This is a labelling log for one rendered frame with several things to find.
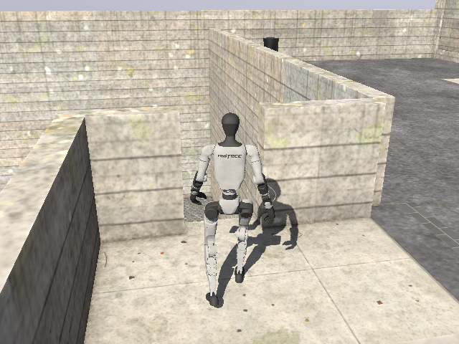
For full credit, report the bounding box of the left robot hand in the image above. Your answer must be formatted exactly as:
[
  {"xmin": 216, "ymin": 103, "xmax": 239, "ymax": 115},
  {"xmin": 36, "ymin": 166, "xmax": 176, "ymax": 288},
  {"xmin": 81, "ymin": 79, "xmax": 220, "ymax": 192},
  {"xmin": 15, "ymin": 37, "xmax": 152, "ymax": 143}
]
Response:
[{"xmin": 190, "ymin": 192, "xmax": 207, "ymax": 205}]

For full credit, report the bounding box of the robot head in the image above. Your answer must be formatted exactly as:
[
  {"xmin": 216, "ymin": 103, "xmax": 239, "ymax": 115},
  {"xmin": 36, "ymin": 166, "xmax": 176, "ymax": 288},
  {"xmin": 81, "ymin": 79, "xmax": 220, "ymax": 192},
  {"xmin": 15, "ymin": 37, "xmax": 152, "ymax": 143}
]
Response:
[{"xmin": 218, "ymin": 113, "xmax": 242, "ymax": 147}]

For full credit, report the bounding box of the humanoid robot torso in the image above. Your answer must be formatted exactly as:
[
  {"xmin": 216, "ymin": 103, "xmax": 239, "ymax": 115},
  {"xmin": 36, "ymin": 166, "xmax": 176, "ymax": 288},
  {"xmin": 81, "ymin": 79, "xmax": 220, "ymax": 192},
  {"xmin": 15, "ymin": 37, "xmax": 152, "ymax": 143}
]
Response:
[{"xmin": 213, "ymin": 143, "xmax": 247, "ymax": 215}]

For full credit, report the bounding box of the robot left forearm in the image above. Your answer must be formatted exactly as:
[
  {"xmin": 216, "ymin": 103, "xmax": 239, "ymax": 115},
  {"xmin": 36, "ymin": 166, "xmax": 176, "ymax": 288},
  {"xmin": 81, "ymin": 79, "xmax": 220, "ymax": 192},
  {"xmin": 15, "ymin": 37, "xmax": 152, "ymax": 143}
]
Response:
[{"xmin": 191, "ymin": 171, "xmax": 203, "ymax": 195}]

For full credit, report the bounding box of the robot right forearm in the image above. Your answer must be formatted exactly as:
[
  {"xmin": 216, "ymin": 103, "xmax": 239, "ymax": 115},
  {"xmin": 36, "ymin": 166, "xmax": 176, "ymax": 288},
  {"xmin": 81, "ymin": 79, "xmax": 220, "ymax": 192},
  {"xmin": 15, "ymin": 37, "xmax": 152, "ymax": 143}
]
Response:
[{"xmin": 257, "ymin": 174, "xmax": 273, "ymax": 209}]

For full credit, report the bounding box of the right robot hand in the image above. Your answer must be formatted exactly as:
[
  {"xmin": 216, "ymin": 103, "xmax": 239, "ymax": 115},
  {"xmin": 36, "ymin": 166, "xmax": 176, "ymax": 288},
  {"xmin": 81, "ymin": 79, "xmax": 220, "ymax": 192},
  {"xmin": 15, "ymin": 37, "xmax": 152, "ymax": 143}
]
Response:
[{"xmin": 258, "ymin": 206, "xmax": 275, "ymax": 226}]

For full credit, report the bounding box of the robot right upper arm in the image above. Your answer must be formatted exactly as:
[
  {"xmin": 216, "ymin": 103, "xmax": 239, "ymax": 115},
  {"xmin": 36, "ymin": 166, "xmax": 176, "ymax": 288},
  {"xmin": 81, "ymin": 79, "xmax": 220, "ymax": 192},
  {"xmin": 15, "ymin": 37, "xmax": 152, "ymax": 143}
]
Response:
[{"xmin": 245, "ymin": 144, "xmax": 265, "ymax": 185}]

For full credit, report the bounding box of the robot left upper arm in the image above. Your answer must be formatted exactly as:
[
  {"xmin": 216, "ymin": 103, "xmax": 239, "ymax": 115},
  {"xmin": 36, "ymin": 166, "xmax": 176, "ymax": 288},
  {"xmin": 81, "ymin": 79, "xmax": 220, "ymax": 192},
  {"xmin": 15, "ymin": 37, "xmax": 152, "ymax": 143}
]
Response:
[{"xmin": 196, "ymin": 144, "xmax": 215, "ymax": 182}]

